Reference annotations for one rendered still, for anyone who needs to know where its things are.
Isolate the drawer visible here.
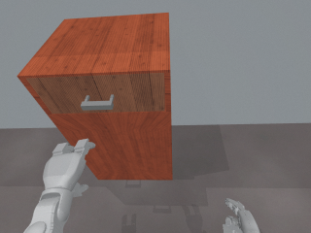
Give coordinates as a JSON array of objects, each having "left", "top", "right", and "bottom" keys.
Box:
[{"left": 26, "top": 73, "right": 165, "bottom": 114}]

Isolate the robot left hand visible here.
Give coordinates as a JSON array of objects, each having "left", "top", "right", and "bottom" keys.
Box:
[{"left": 43, "top": 138, "right": 96, "bottom": 198}]

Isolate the robot left forearm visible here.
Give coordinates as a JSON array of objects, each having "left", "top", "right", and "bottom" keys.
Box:
[{"left": 23, "top": 187, "right": 74, "bottom": 233}]

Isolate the robot right hand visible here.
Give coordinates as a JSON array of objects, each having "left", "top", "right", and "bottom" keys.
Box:
[{"left": 223, "top": 198, "right": 260, "bottom": 233}]

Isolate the cabinet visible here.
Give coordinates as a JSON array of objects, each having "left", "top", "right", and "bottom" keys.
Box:
[{"left": 17, "top": 13, "right": 173, "bottom": 181}]

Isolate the handle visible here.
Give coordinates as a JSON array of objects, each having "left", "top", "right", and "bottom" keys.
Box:
[{"left": 81, "top": 94, "right": 115, "bottom": 111}]

